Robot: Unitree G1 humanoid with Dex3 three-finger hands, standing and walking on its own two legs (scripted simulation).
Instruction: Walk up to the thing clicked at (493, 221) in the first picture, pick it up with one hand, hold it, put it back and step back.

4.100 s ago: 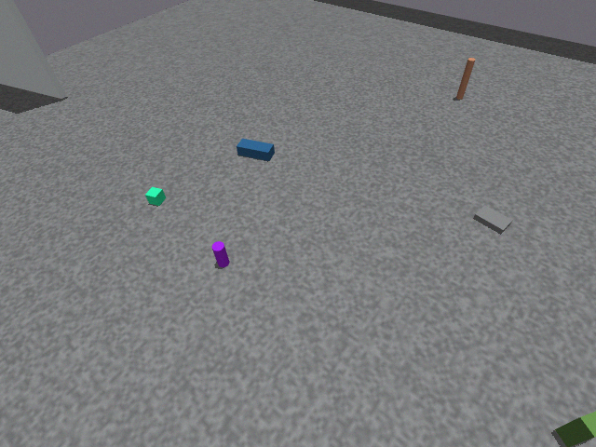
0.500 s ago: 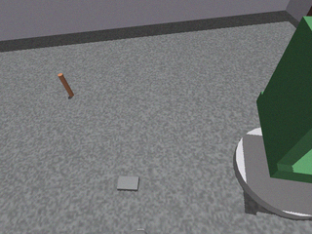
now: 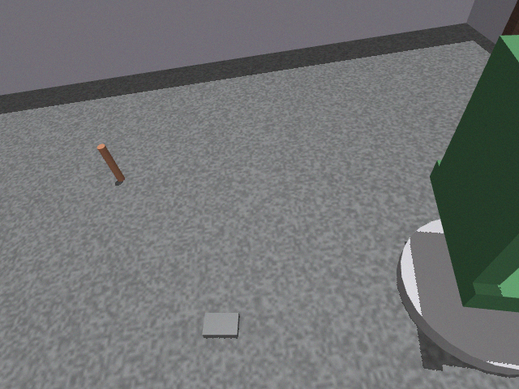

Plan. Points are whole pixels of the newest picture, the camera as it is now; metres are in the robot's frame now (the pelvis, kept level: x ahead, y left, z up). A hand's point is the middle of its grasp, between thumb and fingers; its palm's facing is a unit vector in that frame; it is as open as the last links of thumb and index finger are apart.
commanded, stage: walk up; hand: left
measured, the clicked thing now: (221, 324) +0.48 +0.25 -0.75
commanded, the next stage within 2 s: stand in 1.24 s
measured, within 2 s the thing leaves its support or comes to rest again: neither
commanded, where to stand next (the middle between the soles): +0.09 +0.01 m, yaw -1 degrees
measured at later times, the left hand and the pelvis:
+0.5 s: hand out of the picture +0.12 +0.26 -0.13, palm faces -0.04 -0.94 -0.33, open 7.4 cm; pelvis +0.02 +0.02 +0.02, yaw -1 degrees
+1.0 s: hand out of the picture +0.10 +0.26 -0.13, palm faces -0.03 -0.94 -0.35, open 7.4 cm; pelvis +0.02 +0.01 +0.02, yaw -1 degrees
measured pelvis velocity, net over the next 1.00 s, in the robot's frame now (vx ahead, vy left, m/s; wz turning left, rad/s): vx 0.02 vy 0.01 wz -0.01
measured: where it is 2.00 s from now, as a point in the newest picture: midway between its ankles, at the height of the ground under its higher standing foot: outside the picture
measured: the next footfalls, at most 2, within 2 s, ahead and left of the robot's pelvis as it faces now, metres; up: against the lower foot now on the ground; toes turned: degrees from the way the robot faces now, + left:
none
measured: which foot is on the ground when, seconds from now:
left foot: down 0.00-1.00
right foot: down 0.00-1.00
